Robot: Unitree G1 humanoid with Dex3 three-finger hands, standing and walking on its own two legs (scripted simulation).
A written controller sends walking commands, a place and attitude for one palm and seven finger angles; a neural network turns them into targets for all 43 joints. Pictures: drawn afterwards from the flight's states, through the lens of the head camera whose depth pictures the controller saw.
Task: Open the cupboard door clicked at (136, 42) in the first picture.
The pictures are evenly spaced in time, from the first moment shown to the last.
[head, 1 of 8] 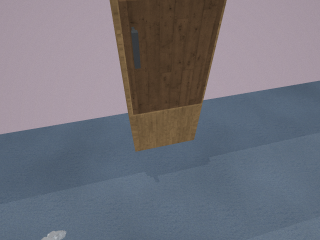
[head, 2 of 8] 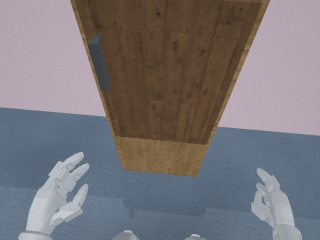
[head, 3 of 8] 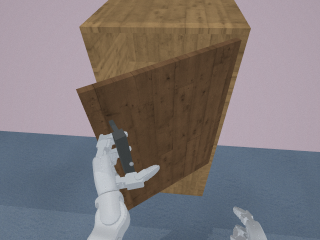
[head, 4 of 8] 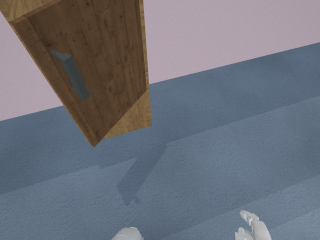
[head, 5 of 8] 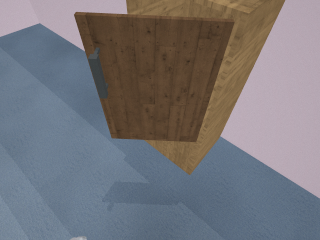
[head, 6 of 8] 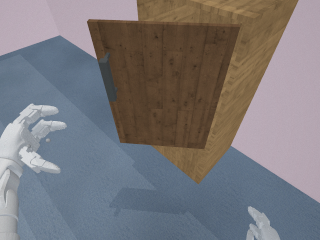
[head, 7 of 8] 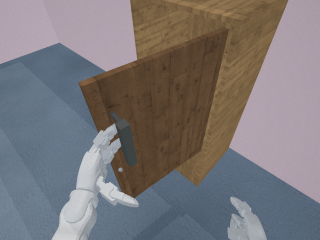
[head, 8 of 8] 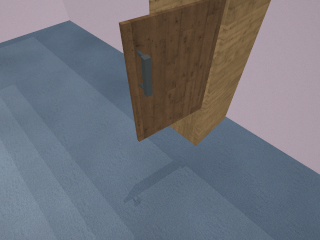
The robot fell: no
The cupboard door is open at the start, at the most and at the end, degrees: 0 82 79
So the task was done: yes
